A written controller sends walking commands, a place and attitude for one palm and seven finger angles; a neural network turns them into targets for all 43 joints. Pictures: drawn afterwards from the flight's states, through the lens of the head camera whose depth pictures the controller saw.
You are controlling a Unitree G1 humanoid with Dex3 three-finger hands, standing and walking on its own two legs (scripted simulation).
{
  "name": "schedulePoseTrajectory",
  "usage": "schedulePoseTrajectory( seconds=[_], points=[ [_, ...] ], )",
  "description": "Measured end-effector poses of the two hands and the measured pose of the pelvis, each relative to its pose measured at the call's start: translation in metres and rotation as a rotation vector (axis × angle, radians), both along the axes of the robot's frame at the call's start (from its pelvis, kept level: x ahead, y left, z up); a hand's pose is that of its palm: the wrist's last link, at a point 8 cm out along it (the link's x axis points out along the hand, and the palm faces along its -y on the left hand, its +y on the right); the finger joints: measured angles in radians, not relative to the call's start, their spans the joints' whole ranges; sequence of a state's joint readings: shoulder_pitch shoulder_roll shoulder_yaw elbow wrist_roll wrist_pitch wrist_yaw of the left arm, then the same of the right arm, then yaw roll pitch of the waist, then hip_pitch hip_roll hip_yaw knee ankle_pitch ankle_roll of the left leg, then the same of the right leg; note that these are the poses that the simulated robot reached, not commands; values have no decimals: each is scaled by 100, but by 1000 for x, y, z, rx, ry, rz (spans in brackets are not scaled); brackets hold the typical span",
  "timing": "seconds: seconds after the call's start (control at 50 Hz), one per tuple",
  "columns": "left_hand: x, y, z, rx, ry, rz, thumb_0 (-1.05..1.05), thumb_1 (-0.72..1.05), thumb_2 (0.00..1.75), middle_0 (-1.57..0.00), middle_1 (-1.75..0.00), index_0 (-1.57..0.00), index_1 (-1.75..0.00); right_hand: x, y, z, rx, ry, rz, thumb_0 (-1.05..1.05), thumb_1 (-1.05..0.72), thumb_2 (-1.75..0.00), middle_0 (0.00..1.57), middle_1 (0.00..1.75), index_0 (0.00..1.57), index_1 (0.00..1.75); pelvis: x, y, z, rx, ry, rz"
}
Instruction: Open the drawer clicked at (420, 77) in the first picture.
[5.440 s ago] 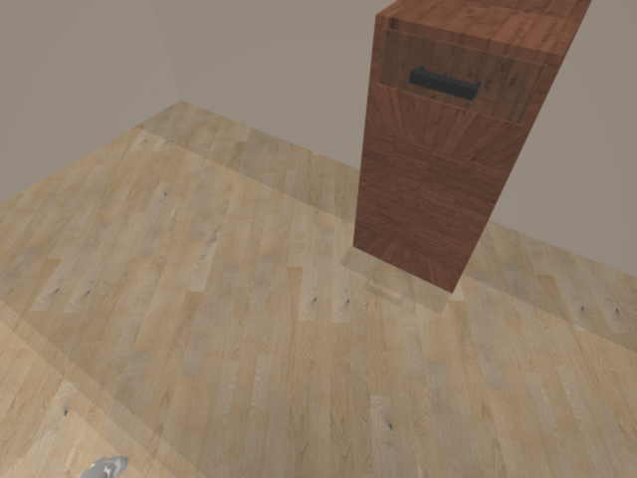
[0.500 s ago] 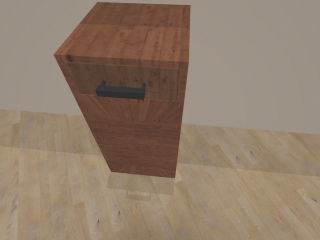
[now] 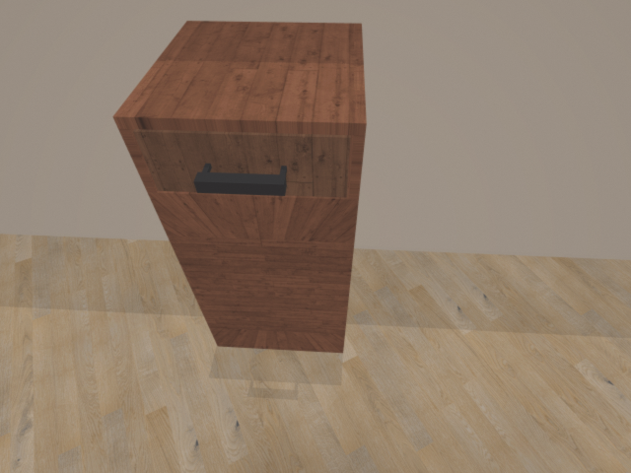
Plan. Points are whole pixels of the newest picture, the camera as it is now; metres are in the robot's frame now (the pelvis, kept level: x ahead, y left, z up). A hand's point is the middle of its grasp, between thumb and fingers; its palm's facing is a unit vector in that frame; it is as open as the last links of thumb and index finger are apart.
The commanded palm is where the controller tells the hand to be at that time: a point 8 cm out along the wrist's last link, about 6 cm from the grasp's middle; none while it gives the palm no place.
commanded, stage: come to a stop and stand still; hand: left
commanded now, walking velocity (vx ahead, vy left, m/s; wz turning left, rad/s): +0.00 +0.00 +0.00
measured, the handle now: (243, 176) +0.60 +0.17 +0.02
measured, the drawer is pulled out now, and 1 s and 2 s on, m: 0.00 0.00 0.00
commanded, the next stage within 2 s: look again from close up in 0.32 s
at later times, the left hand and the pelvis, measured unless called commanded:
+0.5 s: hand out of the picture -0.02 +0.16 -0.18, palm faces +0.01 -0.98 -0.17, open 7.4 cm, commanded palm none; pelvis -0.01 +0.00 -0.01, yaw +0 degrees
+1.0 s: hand out of the picture +0.02 +0.19 -0.18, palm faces +0.02 -0.98 -0.20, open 7.4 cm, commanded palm none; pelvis +0.01 +0.02 -0.01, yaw +0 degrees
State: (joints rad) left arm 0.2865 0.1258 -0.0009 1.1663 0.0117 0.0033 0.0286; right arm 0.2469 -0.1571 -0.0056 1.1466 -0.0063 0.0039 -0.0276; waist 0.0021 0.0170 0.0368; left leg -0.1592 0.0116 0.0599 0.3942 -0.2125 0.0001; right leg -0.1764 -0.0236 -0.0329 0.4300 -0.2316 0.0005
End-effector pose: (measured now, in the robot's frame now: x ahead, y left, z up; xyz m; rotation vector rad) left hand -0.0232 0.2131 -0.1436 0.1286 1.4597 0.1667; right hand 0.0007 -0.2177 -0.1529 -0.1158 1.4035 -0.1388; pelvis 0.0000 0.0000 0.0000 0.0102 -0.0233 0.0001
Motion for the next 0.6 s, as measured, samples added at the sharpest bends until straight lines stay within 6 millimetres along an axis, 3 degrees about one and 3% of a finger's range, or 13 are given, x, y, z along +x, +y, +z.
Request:
schedulePoseTrajectory(
  seconds=[0.2,0.34,0.44,0.6],
  points=[
    [4,-6,-3,-8,-36,-10,1,92,90,-20,-30,-20,-29,-42,7,2,18,74,-26,0,-91,-90,20,30,20,30,-9,-6,0,-3,4,1],
    [0,-8,-3,-10,-30,-6,1,92,90,-20,-30,-20,-29,-54,9,2,23,99,-36,0,-91,-90,20,30,20,30,-10,-6,0,-4,8,1],
    [-3,-11,-4,-14,-24,-11,0,91,90,-20,-30,-20,-29,-51,10,1,25,93,-34,0,-91,-90,20,30,20,30,-10,-5,-1,-10,14,0],
    [6,7,-9,-1,-66,-31,0,91,90,-20,-30,-20,-29,-17,15,-6,18,-31,7,0,-91,-90,20,30,20,30,-8,8,-10,-20,11,13]
  ],
)
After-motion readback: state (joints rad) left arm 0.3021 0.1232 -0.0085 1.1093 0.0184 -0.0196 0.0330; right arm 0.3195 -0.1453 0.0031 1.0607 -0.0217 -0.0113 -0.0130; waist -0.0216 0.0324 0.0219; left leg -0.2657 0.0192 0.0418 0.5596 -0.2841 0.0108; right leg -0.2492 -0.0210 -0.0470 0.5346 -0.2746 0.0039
